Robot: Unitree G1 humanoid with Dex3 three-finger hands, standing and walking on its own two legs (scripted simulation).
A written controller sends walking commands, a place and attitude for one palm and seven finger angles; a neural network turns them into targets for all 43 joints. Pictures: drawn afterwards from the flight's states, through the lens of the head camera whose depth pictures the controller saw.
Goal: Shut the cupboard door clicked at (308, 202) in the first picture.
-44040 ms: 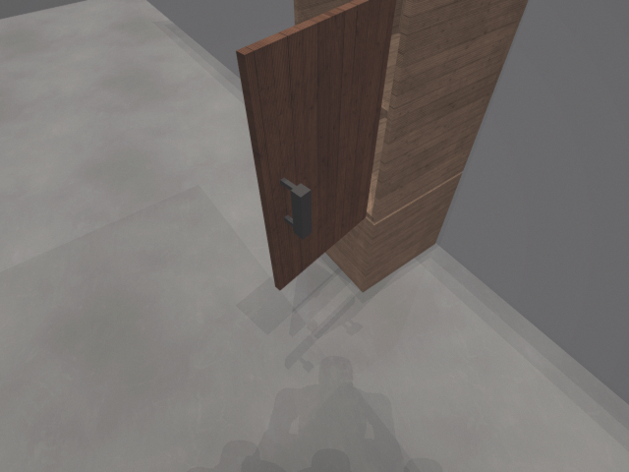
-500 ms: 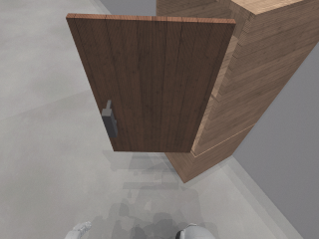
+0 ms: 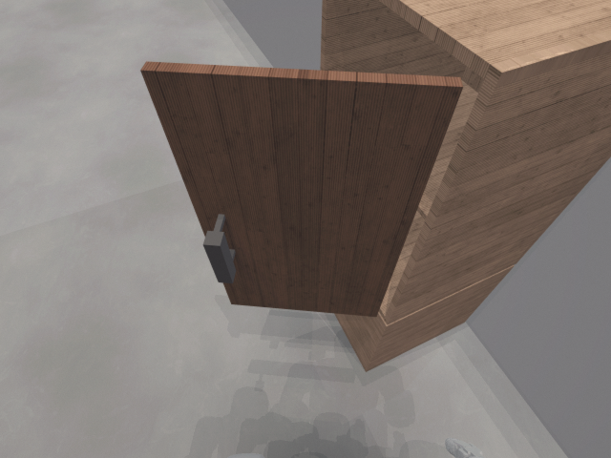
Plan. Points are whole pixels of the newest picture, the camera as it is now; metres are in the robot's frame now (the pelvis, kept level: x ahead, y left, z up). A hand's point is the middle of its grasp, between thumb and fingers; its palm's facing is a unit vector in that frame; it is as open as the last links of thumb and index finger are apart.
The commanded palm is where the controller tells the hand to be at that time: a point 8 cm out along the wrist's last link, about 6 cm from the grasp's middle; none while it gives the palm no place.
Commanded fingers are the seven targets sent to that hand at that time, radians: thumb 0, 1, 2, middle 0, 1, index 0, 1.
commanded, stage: come to a stop and stand still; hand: left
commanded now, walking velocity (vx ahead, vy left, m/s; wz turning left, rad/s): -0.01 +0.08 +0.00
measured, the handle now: (223, 248) +0.43 +0.18 -0.05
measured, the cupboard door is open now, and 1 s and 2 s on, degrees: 60 60 60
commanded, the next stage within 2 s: look again from close up in 1.54 s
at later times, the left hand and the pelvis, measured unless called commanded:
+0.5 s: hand out of the picture +0.01 +0.25 -0.16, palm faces -0.05 -0.96 -0.28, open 7.4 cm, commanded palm none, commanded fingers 0.00 0.90 0.90 -0.20 -0.30 -0.20 -0.30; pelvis -0.03 +0.05 +0.00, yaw -2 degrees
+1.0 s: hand out of the picture +0.03 +0.19 -0.16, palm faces -0.06 -0.97 -0.22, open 7.3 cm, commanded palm none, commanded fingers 0.00 0.90 0.90 -0.20 -0.30 -0.20 -0.30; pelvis +0.01 +0.02 +0.00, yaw -3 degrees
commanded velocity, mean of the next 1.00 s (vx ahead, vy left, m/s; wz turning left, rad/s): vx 0.00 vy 0.00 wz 0.00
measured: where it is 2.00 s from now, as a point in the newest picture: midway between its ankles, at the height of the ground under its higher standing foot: outside the picture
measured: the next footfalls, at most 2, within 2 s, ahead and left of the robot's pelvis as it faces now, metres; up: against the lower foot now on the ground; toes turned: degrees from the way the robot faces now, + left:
none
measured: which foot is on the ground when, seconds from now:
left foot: down 0.00-1.00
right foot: down 0.00-1.00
